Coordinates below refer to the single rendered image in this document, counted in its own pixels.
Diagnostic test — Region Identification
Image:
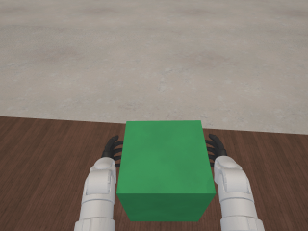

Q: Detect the left robot hand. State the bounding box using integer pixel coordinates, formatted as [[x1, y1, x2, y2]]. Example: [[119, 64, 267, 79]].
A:
[[101, 135, 124, 167]]

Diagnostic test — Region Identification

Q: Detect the right robot hand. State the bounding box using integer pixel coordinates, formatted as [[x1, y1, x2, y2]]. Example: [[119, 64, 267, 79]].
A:
[[205, 134, 228, 167]]

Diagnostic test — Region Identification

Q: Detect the robot left forearm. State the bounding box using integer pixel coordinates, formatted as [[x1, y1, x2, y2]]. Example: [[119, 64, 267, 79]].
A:
[[74, 157, 116, 231]]

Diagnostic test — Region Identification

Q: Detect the carton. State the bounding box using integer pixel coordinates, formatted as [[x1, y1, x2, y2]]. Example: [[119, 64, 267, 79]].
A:
[[116, 120, 216, 222]]

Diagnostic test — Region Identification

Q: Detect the robot right forearm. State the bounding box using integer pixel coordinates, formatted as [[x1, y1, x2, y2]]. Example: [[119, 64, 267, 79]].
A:
[[214, 156, 265, 231]]

